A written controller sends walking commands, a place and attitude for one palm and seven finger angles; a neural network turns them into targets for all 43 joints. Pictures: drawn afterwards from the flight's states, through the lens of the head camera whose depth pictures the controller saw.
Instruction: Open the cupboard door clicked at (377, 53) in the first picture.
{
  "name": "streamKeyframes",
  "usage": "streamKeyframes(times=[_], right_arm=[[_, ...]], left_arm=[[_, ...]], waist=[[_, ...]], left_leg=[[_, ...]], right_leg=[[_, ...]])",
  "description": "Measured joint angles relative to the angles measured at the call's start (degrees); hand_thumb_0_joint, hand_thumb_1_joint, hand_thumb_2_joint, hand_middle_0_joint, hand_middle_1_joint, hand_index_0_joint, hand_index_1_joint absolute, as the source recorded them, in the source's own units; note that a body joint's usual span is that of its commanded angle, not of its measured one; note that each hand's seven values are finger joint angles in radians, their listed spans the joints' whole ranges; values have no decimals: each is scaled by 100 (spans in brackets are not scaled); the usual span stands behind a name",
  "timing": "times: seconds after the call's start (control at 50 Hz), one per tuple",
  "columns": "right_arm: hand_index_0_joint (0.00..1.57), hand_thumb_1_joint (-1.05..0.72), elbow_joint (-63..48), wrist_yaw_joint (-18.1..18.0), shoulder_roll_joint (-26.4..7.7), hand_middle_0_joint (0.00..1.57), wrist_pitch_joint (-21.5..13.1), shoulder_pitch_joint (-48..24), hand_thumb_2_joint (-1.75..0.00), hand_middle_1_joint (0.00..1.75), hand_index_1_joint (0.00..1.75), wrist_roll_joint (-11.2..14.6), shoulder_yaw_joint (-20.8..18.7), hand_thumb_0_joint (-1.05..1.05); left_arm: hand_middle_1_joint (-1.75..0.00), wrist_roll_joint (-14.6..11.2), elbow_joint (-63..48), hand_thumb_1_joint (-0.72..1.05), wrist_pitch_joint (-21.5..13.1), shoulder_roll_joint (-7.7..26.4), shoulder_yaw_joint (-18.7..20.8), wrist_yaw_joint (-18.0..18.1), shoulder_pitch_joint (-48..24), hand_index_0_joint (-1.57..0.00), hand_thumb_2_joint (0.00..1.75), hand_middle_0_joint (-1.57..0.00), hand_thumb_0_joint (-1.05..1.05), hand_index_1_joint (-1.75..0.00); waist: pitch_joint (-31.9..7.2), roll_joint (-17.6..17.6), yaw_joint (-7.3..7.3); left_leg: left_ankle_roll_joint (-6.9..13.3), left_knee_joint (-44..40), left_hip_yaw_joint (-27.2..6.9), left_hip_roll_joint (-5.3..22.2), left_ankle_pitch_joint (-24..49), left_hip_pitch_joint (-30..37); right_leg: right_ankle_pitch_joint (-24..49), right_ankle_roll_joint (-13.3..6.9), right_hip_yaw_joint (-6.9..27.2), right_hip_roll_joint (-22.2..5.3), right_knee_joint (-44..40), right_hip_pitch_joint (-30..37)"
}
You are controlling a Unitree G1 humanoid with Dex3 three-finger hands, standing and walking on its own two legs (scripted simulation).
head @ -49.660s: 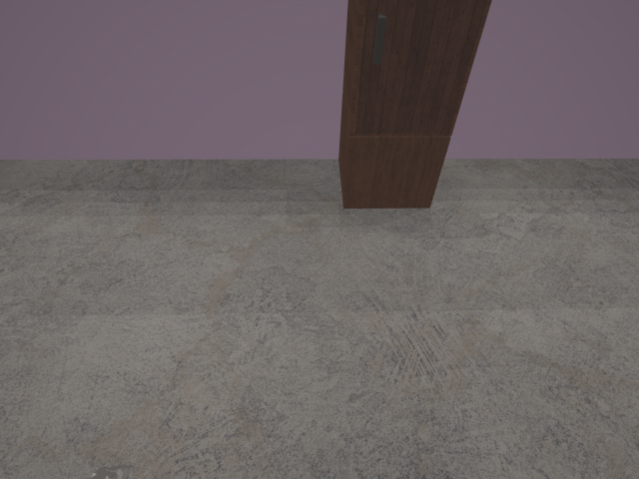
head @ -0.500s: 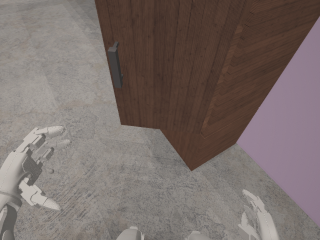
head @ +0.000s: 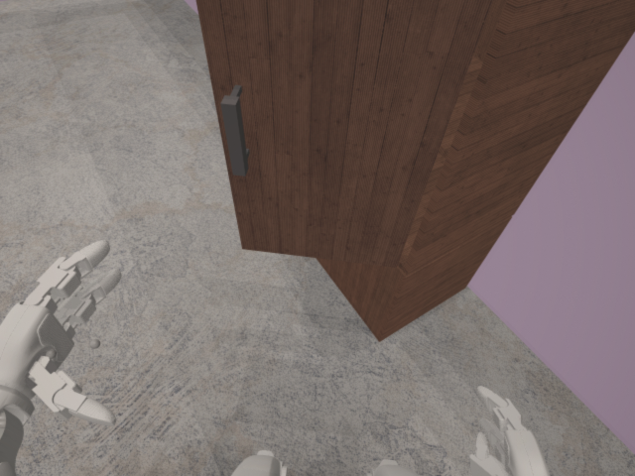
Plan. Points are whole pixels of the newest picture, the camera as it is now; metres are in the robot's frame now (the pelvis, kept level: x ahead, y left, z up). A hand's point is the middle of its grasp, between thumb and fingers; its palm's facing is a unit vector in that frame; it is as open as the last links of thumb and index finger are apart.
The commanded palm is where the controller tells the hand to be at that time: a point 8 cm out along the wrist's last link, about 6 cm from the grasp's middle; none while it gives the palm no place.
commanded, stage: slide the hand sideways off the handle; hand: left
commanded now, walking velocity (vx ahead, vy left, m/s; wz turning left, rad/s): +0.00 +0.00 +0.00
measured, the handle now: (238, 131) +0.61 +0.17 +0.08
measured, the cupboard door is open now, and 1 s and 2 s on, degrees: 51 51 51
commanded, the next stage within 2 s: draw the hand back to the body in 0.86 s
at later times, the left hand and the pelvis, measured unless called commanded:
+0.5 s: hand (19, 343) +0.23 +0.33 +0.08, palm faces -0.04 -0.99 -0.09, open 16.3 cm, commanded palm +0.21 +0.39 +0.08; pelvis -0.01 +0.00 -0.01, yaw -1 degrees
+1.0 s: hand out of the picture +0.22 +0.37 +0.07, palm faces -0.07 -0.99 -0.08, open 16.3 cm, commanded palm +0.20 +0.41 +0.08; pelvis -0.01 +0.02 -0.01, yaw +0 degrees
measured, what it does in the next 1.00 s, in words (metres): stands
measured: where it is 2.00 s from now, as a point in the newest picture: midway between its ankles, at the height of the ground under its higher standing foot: outside the picture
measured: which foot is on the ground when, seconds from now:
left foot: down 0.00-1.00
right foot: down 0.00-1.00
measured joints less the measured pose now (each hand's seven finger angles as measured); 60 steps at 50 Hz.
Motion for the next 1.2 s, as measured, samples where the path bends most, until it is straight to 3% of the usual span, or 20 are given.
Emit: streamKeyframes(times=[0.18,0.32,0.58,0.78,0.88,1.02,1.2], right_arm=[[21,-90,135,-63,-158,20,-97,54,-90,30,30,24,-34,2],[21,-90,183,-94,-232,20,-191,-35,-90,30,30,31,-70,2],[21,-90,116,-12,-255,20,-283,41,-90,30,30,43,-43,2],[21,-90,126,60,-288,20,-374,115,-90,30,30,22,-37,2],[21,-90,125,38,-304,20,-392,82,-90,30,30,21,-17,2],[21,-90,142,80,-291,20,-432,62,-90,30,30,27,-15,2],[21,-90,-40,101,-145,20,-485,180,-90,30,30,64,44,2]], left_arm=[[-30,-299,676,-50,-138,312,532,-552,-197,-15,30,-15,-2,-30],[-30,-364,1264,-50,-195,592,825,-1072,-538,-15,30,-15,-2,-30],[-30,-515,1858,-50,-180,1121,1372,-1618,-767,-15,30,-15,-2,-30],[-30,-584,1915,-50,-260,1223,1519,-1863,-718,-15,30,-15,-2,-30],[-30,-552,2176,-50,-212,1348,1607,-1870,-987,-15,30,-15,-2,-30],[-30,-485,1690,-50,-105,1176,1319,-1836,-899,-15,30,-15,-2,-30],[-30,-549,341,-50,284,914,1138,-1239,-44,-15,30,-15,-2,-30]], waist=[[-24,58,82],[14,3,93],[21,-38,64],[-3,-49,120],[56,-76,133],[21,-72,116],[-65,-7,82]], left_leg=[[-17,71,-60,30,-5,-141],[-29,220,-82,71,-39,-325],[20,323,-74,88,-49,-524],[102,406,-54,34,-53,-635],[125,503,-83,9,-58,-733],[168,477,-62,-21,-47,-688],[196,25,5,-39,38,-73]], right_leg=[[6,-19,-54,34,22,-106],[-4,-36,-69,75,136,-279],[46,1,-53,98,145,-442],[58,34,-31,53,175,-518],[53,28,-54,36,241,-585],[82,33,-27,19,179,-523],[176,-9,41,21,-274,75]])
